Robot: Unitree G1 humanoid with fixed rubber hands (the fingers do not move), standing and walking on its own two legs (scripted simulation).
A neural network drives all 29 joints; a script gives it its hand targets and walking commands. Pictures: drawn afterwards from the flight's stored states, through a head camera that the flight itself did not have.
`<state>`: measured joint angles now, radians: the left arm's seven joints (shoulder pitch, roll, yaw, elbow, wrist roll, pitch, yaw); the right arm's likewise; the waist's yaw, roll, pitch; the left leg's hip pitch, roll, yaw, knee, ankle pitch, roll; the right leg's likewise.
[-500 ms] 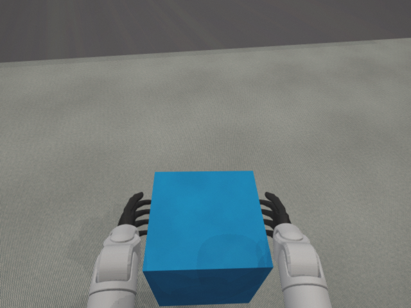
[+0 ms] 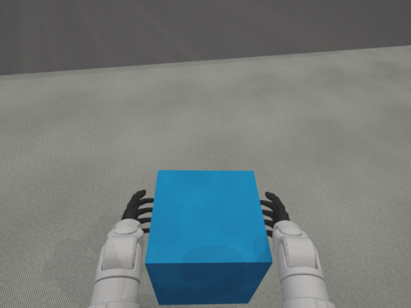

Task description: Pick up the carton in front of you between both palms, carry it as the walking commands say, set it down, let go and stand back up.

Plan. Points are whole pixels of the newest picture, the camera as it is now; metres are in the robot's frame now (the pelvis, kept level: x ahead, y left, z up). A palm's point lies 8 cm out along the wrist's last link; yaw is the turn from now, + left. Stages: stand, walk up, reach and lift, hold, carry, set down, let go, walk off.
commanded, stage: set down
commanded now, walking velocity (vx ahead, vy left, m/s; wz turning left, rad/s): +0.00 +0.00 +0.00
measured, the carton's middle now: (205, 239) +0.31 +0.00 -0.04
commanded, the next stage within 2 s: none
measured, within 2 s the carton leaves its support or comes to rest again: neither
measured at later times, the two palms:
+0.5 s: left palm (134, 241) +0.33 +0.17 -0.10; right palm (252, 233) +0.36 -0.13 -0.09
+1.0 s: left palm (135, 253) +0.37 +0.19 -0.25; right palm (232, 242) +0.41 -0.10 -0.24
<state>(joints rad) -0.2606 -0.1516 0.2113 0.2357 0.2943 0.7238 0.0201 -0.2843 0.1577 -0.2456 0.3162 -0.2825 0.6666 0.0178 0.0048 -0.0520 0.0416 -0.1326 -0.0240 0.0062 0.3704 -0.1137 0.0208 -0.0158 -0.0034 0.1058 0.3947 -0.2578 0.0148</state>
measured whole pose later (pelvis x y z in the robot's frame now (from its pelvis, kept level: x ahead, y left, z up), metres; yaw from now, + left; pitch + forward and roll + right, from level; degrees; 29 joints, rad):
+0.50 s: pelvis -0.02 -0.02 -0.04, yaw +0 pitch +14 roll -1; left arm -0.57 -0.14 0.47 0.52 0.39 0.29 -0.03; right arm -0.60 0.19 -0.47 0.60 -0.38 0.24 -0.01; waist 0.06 -0.06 0.11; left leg -0.78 -0.02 -0.06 0.72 -0.19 -0.01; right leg -0.67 0.06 0.10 0.78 -0.36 0.01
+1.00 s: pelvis -0.04 -0.02 -0.16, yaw -2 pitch +41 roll -2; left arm -0.80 -0.07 0.53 0.54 0.30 0.28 -0.02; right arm -0.85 0.11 -0.43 0.67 -0.23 0.23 -0.07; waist 0.09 -0.09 -0.16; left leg -1.66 -0.04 -0.10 1.27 -0.33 -0.05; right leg -1.54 0.13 0.08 1.34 -0.52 0.03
